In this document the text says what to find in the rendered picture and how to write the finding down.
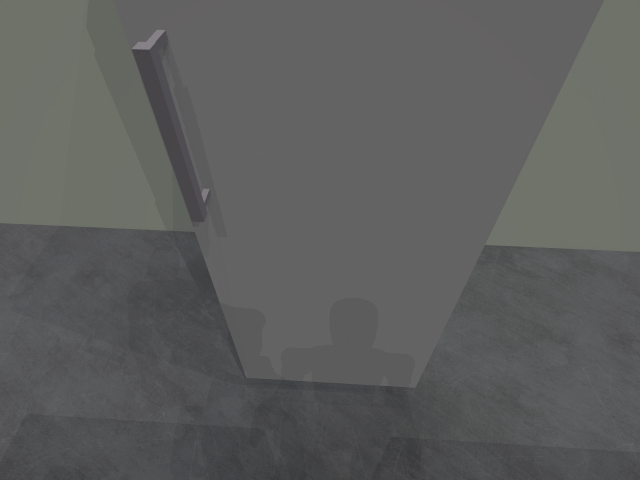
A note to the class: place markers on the handle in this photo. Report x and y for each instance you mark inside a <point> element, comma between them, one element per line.
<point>150,66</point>

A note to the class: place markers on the fridge door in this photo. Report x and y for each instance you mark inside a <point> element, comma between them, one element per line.
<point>358,155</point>

